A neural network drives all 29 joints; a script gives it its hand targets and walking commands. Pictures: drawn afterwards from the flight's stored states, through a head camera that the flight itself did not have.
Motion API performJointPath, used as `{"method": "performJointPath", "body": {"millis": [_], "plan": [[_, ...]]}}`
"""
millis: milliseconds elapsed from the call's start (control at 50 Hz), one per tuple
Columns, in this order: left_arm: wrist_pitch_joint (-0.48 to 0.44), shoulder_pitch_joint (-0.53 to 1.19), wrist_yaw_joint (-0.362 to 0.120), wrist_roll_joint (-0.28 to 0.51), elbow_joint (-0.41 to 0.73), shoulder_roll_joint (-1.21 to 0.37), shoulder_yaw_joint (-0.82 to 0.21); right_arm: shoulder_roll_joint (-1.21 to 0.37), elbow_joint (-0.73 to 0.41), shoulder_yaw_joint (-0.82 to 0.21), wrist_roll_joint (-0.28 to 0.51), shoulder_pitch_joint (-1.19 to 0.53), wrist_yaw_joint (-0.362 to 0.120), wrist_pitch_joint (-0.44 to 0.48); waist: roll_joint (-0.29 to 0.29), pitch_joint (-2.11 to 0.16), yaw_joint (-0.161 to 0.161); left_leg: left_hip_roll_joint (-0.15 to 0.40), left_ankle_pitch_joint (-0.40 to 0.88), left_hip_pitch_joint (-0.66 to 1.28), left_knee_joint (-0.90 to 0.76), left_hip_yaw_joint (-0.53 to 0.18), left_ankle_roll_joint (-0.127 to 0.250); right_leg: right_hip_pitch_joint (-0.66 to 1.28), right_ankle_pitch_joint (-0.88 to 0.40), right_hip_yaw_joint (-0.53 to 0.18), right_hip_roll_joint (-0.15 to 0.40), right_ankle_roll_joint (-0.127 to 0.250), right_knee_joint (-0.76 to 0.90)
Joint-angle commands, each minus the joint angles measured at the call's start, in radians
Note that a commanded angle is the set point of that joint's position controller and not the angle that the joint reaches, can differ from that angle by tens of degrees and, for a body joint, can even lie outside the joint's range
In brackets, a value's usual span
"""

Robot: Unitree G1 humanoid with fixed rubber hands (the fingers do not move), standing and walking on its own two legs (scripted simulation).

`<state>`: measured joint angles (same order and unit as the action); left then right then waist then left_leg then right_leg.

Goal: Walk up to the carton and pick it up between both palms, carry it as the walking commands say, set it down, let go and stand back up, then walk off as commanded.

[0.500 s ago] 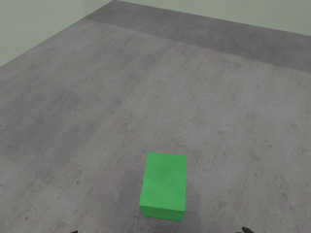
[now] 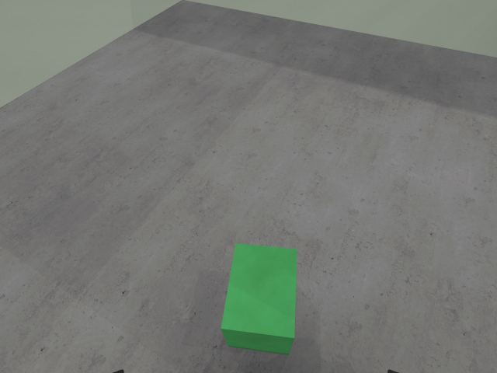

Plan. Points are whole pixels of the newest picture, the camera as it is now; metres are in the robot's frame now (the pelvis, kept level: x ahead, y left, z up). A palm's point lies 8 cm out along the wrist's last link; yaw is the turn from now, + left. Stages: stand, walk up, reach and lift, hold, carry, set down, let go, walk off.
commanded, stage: walk up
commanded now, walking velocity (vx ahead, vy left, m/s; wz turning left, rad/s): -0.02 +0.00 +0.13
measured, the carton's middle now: (262, 298) +0.45 -0.01 -0.64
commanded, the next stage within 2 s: none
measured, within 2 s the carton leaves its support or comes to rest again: neither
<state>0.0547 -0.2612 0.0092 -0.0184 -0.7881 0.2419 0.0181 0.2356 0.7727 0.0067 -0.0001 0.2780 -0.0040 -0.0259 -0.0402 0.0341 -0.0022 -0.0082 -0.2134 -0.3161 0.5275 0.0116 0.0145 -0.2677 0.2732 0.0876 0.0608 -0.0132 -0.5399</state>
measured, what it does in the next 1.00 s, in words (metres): lifts its right foot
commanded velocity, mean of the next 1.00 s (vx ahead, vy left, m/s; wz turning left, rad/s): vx -0.05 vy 0.00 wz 0.08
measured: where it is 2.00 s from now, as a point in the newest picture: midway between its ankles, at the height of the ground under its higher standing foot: outside the picture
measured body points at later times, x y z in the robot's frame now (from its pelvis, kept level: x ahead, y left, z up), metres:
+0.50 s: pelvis +0.00 +0.00 +0.00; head +0.01 -0.01 +0.45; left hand +0.08 +0.27 -0.12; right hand +0.08 -0.24 -0.14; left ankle +0.04 +0.11 -0.73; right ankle +0.01 -0.13 -0.73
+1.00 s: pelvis -0.01 +0.03 +0.01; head +0.04 +0.05 +0.46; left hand +0.06 +0.28 -0.13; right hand +0.06 -0.23 -0.11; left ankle +0.01 +0.11 -0.73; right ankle -0.08 -0.09 -0.70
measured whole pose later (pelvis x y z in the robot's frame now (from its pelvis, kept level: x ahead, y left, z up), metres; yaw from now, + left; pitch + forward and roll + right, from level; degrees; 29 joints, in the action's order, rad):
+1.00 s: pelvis -0.01 +0.03 +0.01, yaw +1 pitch +4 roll -2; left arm 0.07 -0.26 0.01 -0.02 -0.79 0.24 0.02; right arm 0.24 0.77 0.01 0.00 0.31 0.01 -0.01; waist 0.02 0.03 0.00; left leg -0.03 -0.17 -0.31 0.41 0.01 0.06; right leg -0.29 0.40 0.10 0.01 -0.02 -0.69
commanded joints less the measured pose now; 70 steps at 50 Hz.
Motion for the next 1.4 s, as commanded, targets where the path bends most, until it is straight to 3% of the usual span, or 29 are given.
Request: {"method": "performJointPath", "body": {"millis": [0,100,180,220,320,380,420,460,500,560,600,620,640,660,700,720,740,780,900,960,1020,1080,1120,1180,1300,1320,1340,1360,1380], "plan": [[-0.012,0.050,0.016,-0.015,0.060,0.141,0.052,0.112,-0.051,0.053,-0.032,0.053,0.000,0.010,0.195,-0.025,0.020,0.050,0.142,-0.097,-0.019,-0.083,0.004,0.066,0.136,-0.035,0.137,0.048,0.132],[-0.010,0.011,0.010,-0.014,0.047,0.109,0.040,0.114,-0.052,0.046,-0.033,0.030,0.005,0.022,0.040,-0.027,0.003,0.092,0.024,-0.125,-0.147,-0.180,0.023,0.089,0.126,-0.019,0.068,0.035,0.070],[-0.008,-0.024,0.010,0.003,0.034,0.096,0.040,0.135,-0.056,0.056,-0.019,-0.009,0.010,0.030,-0.127,-0.047,-0.010,0.140,0.283,-0.110,-0.161,-0.229,0.034,0.131,-0.038,-0.033,0.035,0.034,-0.041],[-0.009,-0.040,0.008,-0.004,0.036,0.085,0.038,0.123,-0.055,0.055,-0.022,0.000,0.011,0.024,-0.124,-0.049,-0.014,0.136,0.217,-0.110,-0.157,-0.228,0.032,0.123,-0.019,-0.036,0.035,0.043,-0.023],[-0.006,-0.024,0.004,-0.010,0.036,0.097,0.046,0.122,-0.053,0.054,-0.026,-0.004,0.013,0.018,-0.064,-0.066,-0.010,0.106,0.069,-0.149,-0.151,-0.216,0.021,0.164,-0.020,-0.034,0.055,0.040,0.022],[-0.006,0.011,0.012,-0.007,0.042,0.110,0.051,0.124,-0.062,0.060,-0.020,0.009,0.008,0.018,0.037,-0.015,0.003,0.105,0.178,-0.172,-0.108,-0.217,0.017,0.141,-0.071,-0.040,0.073,0.036,0.031],[-0.006,0.006,0.015,-0.012,0.044,0.116,0.053,0.119,-0.055,0.062,-0.023,0.020,0.009,0.012,0.100,-0.028,0.006,0.090,0.064,-0.161,-0.092,-0.206,0.015,0.117,0.036,-0.052,0.095,0.045,0.084],[-0.006,0.010,0.012,-0.021,0.047,0.139,0.053,0.116,-0.062,0.052,-0.029,0.012,0.001,0.007,0.176,-0.002,0.001,0.062,-0.088,-0.194,-0.080,-0.165,0.011,0.101,0.205,-0.070,0.137,0.051,0.151],[-0.009,0.015,0.017,-0.020,0.049,0.158,0.058,0.109,-0.052,0.053,-0.030,0.029,-0.001,0.010,0.229,0.009,0.009,0.028,-0.061,-0.183,-0.009,-0.108,0.000,0.079,0.259,-0.095,0.181,0.066,0.201],[-0.011,0.072,0.019,-0.025,0.061,0.173,0.057,0.098,-0.046,0.057,-0.040,0.072,-0.004,0.001,0.293,-0.020,0.048,-0.012,-0.115,-0.074,0.248,0.000,-0.024,-0.029,0.148,-0.120,0.267,0.132,0.235],[-0.014,0.090,0.018,-0.018,0.069,0.157,0.058,0.091,-0.052,0.057,-0.044,0.090,-0.001,0.005,0.261,-0.037,0.064,0.006,-0.167,-0.051,0.267,-0.008,-0.026,-0.023,-0.039,-0.076,0.263,0.134,0.176],[-0.010,0.128,0.016,-0.009,0.065,0.153,0.063,0.087,-0.046,0.055,-0.046,0.103,-0.003,0.010,0.227,-0.016,0.091,0.036,-0.113,-0.061,0.095,-0.035,-0.018,0.022,-0.143,-0.035,0.222,0.095,0.090],[-0.003,0.084,0.016,-0.002,0.059,0.123,0.060,0.094,-0.040,0.048,-0.040,0.101,0.000,0.023,0.101,-0.028,0.057,0.059,0.205,-0.047,-0.042,-0.066,-0.006,0.066,-0.128,0.037,0.129,0.049,-0.028],[0.000,0.039,0.011,0.003,0.057,0.078,0.044,0.134,-0.039,0.054,-0.036,0.076,0.004,0.035,-0.112,-0.047,0.024,0.155,0.404,-0.038,-0.123,-0.227,0.024,0.038,0.011,0.058,0.037,0.015,-0.141],[0.008,0.006,0.006,0.000,0.069,0.077,0.030,0.180,-0.022,0.060,-0.034,0.117,0.015,0.038,-0.198,-0.064,0.034,0.266,0.525,0.073,-0.224,-0.455,0.088,-0.106,0.307,-0.040,-0.050,0.002,-0.251],[0.013,0.026,0.010,0.005,0.063,0.074,0.031,0.173,-0.025,0.061,-0.031,0.078,0.013,0.037,-0.178,-0.019,0.021,0.265,0.638,0.018,-0.203,-0.407,0.121,-0.092,0.317,-0.081,-0.040,0.005,-0.275],[0.013,0.001,-0.001,-0.007,0.057,0.064,0.030,0.133,-0.009,0.049,-0.034,0.082,0.019,0.036,-0.135,-0.071,0.013,0.212,0.379,0.046,-0.248,-0.379,0.085,-0.070,0.223,-0.075,-0.046,0.015,-0.284],[0.012,0.011,-0.008,-0.011,0.040,0.062,0.027,0.131,-0.007,0.047,-0.029,0.051,0.027,0.039,-0.156,-0.050,0.021,0.201,0.245,0.053,-0.277,-0.373,0.076,-0.078,0.186,-0.084,-0.050,0.018,-0.263],[-0.018,0.001,0.001,-0.001,0.035,0.085,0.018,0.149,0.012,0.048,-0.022,0.097,0.038,0.051,-0.146,-0.150,0.045,0.196,0.504,0.272,-0.193,-0.308,0.118,-0.062,0.204,-0.081,-0.074,0.009,-0.086],[-0.040,-0.013,0.006,0.008,0.030,0.084,0.024,0.141,0.026,0.047,-0.022,0.101,0.039,0.048,-0.100,-0.227,0.038,0.162,0.675,0.280,-0.102,-0.236,0.114,0.070,0.078,-0.063,-0.057,0.009,0.093],[-0.042,-0.072,0.017,-0.001,-0.006,0.110,0.045,0.094,-0.001,0.034,-0.013,0.066,0.033,0.048,0.050,-0.254,0.008,0.099,0.424,0.117,-0.062,-0.182,0.060,0.302,-0.199,-0.072,0.039,0.018,0.193],[-0.028,-0.068,0.024,-0.012,-0.014,0.118,0.046,0.053,-0.023,0.029,-0.013,0.006,0.026,0.041,0.164,-0.161,-0.010,0.033,0.210,0.002,-0.015,-0.090,0.028,0.265,-0.427,-0.077,0.145,0.050,0.128],[-0.021,0.010,0.020,-0.020,-0.009,0.129,0.039,0.060,-0.010,0.025,-0.022,0.038,0.018,0.021,0.220,-0.074,0.035,-0.010,-0.007,-0.063,0.004,-0.055,0.021,0.194,-0.386,-0.082,0.174,0.096,0.140],[-0.021,0.076,0.016,-0.028,0.022,0.142,0.040,0.092,0.012,0.035,-0.031,0.030,0.008,-0.001,0.266,-0.013,0.042,-0.010,-0.123,-0.066,0.104,-0.041,0.001,0.108,-0.230,-0.111,0.209,0.124,0.215],[-0.024,0.011,0.015,-0.014,0.022,0.127,0.039,0.080,0.011,0.023,-0.033,0.050,0.015,0.019,0.155,-0.056,0.019,0.031,0.174,-0.001,-0.043,-0.057,0.012,0.160,-0.191,-0.034,0.116,0.072,0.121],[-0.033,-0.089,0.019,-0.016,-0.022,0.118,0.044,0.075,0.041,0.030,-0.023,0.058,0.012,0.025,0.149,-0.067,-0.032,0.049,0.035,-0.020,0.002,-0.029,0.014,0.175,0.026,-0.112,0.189,0.094,0.135],[-0.039,-0.185,0.008,-0.029,-0.067,0.204,0.056,0.121,0.005,0.044,-0.043,-0.015,-0.003,0.015,0.133,-0.080,-0.054,0.032,-0.258,-0.135,0.114,0.004,-0.007,0.206,0.509,-0.392,0.306,0.169,0.274],[-0.041,-0.091,-0.004,-0.036,-0.053,0.216,0.058,0.113,0.005,0.047,-0.041,-0.040,-0.011,0.016,0.219,0.023,-0.031,0.067,-0.322,-0.167,0.192,0.030,-0.026,0.089,0.708,-0.480,0.363,0.200,0.367],[-0.036,-0.050,-0.007,-0.028,-0.033,0.198,0.050,0.089,0.011,0.039,-0.038,-0.026,-0.014,0.028,0.239,0.051,-0.012,0.062,-0.356,-0.083,0.166,0.050,-0.036,0.007,0.649,-0.394,0.315,0.193,0.395]]}}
